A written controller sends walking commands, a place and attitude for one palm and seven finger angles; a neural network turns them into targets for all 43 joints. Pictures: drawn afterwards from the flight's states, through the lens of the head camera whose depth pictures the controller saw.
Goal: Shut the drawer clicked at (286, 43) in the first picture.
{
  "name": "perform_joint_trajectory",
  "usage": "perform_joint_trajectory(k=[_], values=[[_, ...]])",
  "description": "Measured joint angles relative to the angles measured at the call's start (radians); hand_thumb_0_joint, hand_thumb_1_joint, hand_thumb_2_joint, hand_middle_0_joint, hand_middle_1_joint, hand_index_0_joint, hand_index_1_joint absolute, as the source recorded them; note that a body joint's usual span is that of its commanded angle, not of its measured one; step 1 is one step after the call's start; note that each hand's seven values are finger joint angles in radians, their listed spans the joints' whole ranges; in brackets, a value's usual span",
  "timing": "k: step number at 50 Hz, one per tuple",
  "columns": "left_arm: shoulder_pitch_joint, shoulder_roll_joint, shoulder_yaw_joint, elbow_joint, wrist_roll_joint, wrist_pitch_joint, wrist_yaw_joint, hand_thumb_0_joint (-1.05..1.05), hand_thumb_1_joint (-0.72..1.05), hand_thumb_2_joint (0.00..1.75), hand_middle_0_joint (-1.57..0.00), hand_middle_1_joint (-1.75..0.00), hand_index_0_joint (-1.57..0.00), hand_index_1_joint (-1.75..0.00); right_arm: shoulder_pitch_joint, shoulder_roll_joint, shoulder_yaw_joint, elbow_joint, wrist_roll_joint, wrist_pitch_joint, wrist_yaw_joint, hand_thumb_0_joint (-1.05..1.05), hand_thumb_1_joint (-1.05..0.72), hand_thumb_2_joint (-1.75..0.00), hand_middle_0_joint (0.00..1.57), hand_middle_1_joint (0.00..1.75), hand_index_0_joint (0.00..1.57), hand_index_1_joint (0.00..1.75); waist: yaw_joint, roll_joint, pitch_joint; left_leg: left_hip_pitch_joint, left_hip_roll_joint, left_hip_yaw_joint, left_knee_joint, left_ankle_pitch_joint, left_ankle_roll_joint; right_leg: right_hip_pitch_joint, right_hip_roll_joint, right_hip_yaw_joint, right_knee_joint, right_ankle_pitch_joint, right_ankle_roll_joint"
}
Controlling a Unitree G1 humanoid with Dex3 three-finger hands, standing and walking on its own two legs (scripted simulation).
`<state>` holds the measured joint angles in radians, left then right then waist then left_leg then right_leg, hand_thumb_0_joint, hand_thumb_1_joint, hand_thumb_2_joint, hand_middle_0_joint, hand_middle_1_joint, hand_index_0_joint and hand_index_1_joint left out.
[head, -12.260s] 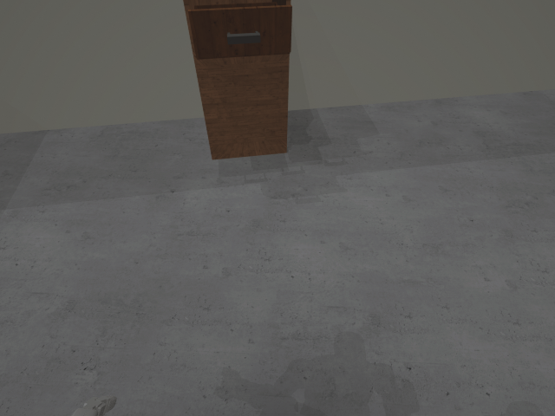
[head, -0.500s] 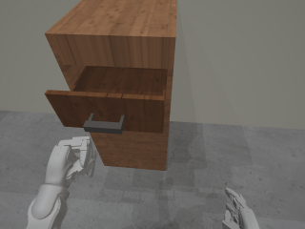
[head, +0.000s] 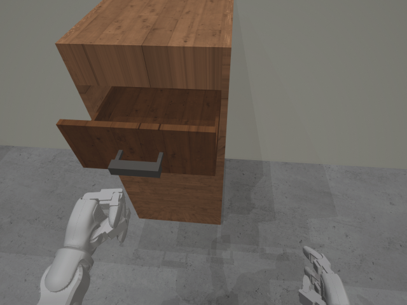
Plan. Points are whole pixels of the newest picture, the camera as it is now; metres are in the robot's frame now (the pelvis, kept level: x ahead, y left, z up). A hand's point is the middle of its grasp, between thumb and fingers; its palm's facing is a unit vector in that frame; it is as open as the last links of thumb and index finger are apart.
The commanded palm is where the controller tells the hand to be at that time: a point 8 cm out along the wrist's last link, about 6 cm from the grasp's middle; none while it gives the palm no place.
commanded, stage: bring the fist close to the handle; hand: left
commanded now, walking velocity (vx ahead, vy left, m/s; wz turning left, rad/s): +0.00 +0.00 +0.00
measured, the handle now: (138, 161) +0.45 +0.20 +0.00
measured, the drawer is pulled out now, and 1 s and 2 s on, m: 0.16 0.16 0.13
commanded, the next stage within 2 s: push the drawer shut in 1.28 s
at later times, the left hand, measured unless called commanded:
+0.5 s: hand (135, 206) +0.30 +0.16 +0.04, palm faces -0.04 -1.00 -0.05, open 3.3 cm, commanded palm +0.28 +0.22 +0.04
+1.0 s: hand (145, 200) +0.34 +0.16 -0.01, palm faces -0.06 -1.00 -0.04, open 3.3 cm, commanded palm +0.32 +0.22 +0.00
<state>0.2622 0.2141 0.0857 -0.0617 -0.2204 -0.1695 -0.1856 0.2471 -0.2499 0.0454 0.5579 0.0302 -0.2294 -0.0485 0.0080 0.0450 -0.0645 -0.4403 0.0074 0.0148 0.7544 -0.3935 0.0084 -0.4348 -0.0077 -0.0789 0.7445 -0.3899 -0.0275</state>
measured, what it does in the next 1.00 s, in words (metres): stands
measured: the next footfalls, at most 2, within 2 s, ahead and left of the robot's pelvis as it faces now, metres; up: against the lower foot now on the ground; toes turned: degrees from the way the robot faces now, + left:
none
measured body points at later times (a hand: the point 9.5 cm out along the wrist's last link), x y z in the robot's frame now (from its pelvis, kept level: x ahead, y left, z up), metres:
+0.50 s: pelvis -0.01 +0.00 -0.02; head +0.05 -0.01 +0.43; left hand +0.29 +0.22 +0.04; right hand +0.14 -0.25 -0.11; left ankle +0.00 +0.11 -0.71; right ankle +0.00 -0.10 -0.71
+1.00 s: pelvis -0.02 +0.00 -0.05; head +0.07 +0.00 +0.39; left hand +0.34 +0.21 +0.00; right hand +0.11 -0.25 -0.16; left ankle +0.00 +0.11 -0.71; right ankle +0.00 -0.10 -0.71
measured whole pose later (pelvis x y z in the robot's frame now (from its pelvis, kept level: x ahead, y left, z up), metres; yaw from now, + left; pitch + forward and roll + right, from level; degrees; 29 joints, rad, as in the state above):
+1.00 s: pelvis -0.02 +0.00 -0.05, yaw -1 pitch +17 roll -1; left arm -0.21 0.23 0.18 0.50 -0.20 -0.43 -0.21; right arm 0.25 -0.25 0.01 0.60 0.01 -0.09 -0.02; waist -0.05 0.02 -0.12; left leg -0.87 0.02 0.03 1.07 -0.50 0.01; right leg -0.87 -0.01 -0.07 1.06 -0.48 -0.03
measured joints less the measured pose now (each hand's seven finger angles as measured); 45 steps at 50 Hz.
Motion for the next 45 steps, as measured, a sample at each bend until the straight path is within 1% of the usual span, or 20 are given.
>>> perform_joint_trajectory(k=[3, 6, 11, 14, 24, 33, 39, 45], values=[[-0.036, -0.002, 0.022, 0.043, 0.0, -0.028, 0.01, 0.02, 0.9, 0.9, -1.4, -1.6, -1.4, -1.6, -0.006, 0.005, 0.0, 0.007, -0.003, 0.003, 0.003, 0.02, -0.9, -0.9, 0.2, 0.3, 0.2, 0.3, -0.002, -0.01, 0.004, -0.017, 0.001, -0.001, 0.01, -0.002, -0.003, -0.018, 0.001, -0.001, 0.012, -0.003, -0.003], [-0.068, -0.002, 0.037, 0.082, 0.002, -0.059, 0.006, 0.02, 0.9, 0.9, -1.4, -1.6, -1.4, -1.6, -0.006, 0.005, -0.003, 0.013, -0.005, 0.007, 0.009, 0.02, -0.9, -0.9, 0.2, 0.3, 0.2, 0.3, -0.004, -0.013, 0.003, -0.037, 0.003, -0.003, 0.025, -0.007, -0.005, -0.037, 0.002, -0.003, 0.025, -0.008, -0.005], [-0.103, 0.002, 0.037, 0.145, 0.003, -0.088, -0.022, 0.02, 0.9, 0.9, -1.4, -1.6, -1.4, -1.6, 0.0, -0.002, -0.01, 0.021, -0.006, 0.02, 0.013, 0.02, -0.9, -0.9, 0.2, 0.3, 0.2, 0.3, -0.01, -0.012, -0.006, -0.07, 0.003, -0.002, 0.048, -0.017, -0.004, -0.07, 0.002, -0.001, 0.049, -0.017, -0.005], [-0.118, -0.001, 0.034, 0.18, 0.001, -0.098, -0.028, 0.02, 0.9, 0.9, -1.4, -1.6, -1.4, -1.6, 0.004, -0.005, -0.016, 0.021, -0.006, 0.029, 0.013, 0.02, -0.9, -0.9, 0.2, 0.3, 0.2, 0.3, -0.016, -0.011, -0.008, -0.089, 0.003, 0.001, 0.062, -0.022, -0.003, -0.09, 0.0, 0.001, 0.064, -0.022, -0.004], [-0.25, 0.0, 0.056, 0.318, 0.013, -0.175, -0.008, 0.02, 0.9, 0.9, -1.4, -1.6, -1.4, -1.6, 0.0, -0.003, -0.025, 0.038, -0.013, 0.056, 0.018, 0.02, -0.9, -0.9, 0.2, 0.3, 0.2, 0.3, -0.029, -0.027, -0.01, -0.189, 0.004, 0.006, 0.132, -0.041, -0.001, -0.194, -0.002, 0.006, 0.137, -0.04, -0.004], [-0.334, 0.0, 0.066, 0.43, 0.016, -0.2, -0.014, 0.02, 0.9, 0.9, -1.4, -1.6, -1.4, -1.6, 0.009, -0.001, -0.03, 0.037, -0.017, 0.09, 0.026, 0.02, -0.9, -0.9, 0.2, 0.3, 0.2, 0.3, -0.04, -0.023, -0.031, -0.269, 0.006, 0.014, 0.193, -0.063, 0.002, -0.278, -0.002, 0.015, 0.197, -0.059, -0.002], [-0.386, 0.003, 0.087, 0.495, 0.026, -0.243, -0.006, 0.02, 0.9, 0.9, -1.4, -1.6, -1.4, -1.6, 0.011, 0.003, -0.032, 0.041, -0.022, 0.108, 0.03, 0.01, -0.9, -0.9, 0.2, 0.3, 0.2, 0.3, -0.044, -0.031, -0.045, -0.331, 0.008, 0.015, 0.24, -0.078, 0.003, -0.34, -0.002, 0.016, 0.244, -0.073, -0.002], [-0.451, 0.022, 0.101, 0.564, 0.028, -0.27, -0.019, 0.02, 0.9, 0.9, -1.4, -1.6, -1.4, -1.6, 0.007, 0.001, -0.035, 0.042, -0.023, 0.124, 0.032, 0.01, -0.9, -0.9, 0.2, 0.3, 0.2, 0.3, -0.05, -0.031, -0.052, -0.398, 0.012, 0.009, 0.295, -0.095, 0.003, -0.402, 0.0, 0.011, 0.291, -0.086, -0.004]])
